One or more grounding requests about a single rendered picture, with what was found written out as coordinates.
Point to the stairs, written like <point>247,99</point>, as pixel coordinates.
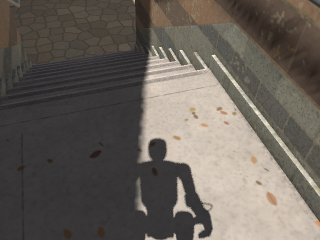
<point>72,75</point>

